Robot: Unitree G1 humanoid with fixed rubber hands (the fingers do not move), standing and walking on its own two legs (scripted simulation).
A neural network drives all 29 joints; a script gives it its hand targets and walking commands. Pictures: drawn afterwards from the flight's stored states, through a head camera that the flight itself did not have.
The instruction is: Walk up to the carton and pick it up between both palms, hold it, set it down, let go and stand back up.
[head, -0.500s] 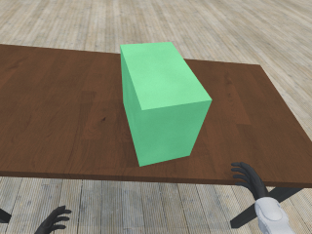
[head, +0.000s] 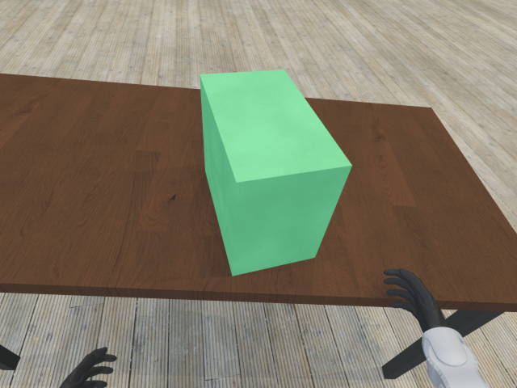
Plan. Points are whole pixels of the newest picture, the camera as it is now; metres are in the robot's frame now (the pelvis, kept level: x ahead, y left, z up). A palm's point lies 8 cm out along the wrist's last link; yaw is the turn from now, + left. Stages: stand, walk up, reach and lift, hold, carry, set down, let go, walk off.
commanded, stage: stand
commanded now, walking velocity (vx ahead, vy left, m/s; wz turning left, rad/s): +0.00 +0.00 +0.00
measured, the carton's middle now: (259, 169) +0.50 +0.03 +0.06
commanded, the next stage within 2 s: none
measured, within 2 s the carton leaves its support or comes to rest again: neither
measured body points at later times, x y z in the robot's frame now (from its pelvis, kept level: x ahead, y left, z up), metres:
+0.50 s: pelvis +0.00 +0.00 +0.00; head +0.00 +0.03 +0.45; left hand +0.14 +0.29 -0.10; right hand +0.26 -0.25 +0.01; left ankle +0.00 +0.10 -0.74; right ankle -0.01 -0.16 -0.74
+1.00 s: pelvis -0.01 +0.00 +0.00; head -0.02 +0.02 +0.45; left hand +0.12 +0.29 -0.10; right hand +0.24 -0.26 +0.00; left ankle +0.00 +0.10 -0.74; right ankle -0.01 -0.16 -0.74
